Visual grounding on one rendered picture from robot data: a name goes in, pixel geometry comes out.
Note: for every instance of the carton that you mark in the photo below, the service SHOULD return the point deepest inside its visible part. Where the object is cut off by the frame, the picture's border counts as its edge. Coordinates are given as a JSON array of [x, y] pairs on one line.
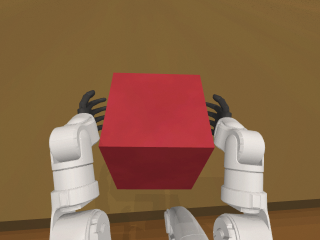
[[156, 133]]

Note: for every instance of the right robot forearm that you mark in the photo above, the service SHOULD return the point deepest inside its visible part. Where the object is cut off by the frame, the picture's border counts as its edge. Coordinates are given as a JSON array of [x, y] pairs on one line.
[[244, 166]]

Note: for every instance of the left robot hand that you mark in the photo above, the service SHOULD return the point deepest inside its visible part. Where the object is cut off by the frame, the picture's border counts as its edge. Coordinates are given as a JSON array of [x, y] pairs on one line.
[[86, 107]]

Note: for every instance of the right robot thigh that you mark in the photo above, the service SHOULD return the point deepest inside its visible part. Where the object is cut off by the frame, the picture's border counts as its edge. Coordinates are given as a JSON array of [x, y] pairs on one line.
[[180, 222]]

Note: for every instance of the right robot hand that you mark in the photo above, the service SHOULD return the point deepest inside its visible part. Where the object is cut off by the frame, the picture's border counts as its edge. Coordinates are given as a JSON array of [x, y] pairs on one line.
[[222, 111]]

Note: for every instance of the robot left upper arm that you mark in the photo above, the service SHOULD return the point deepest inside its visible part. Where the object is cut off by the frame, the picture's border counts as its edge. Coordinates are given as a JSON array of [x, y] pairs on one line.
[[90, 224]]

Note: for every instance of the robot right upper arm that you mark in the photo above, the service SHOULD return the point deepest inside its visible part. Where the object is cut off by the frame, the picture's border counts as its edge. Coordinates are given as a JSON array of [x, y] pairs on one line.
[[229, 226]]

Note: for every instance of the left robot forearm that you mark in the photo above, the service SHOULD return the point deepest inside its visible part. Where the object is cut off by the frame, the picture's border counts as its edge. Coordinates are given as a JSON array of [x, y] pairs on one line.
[[71, 162]]

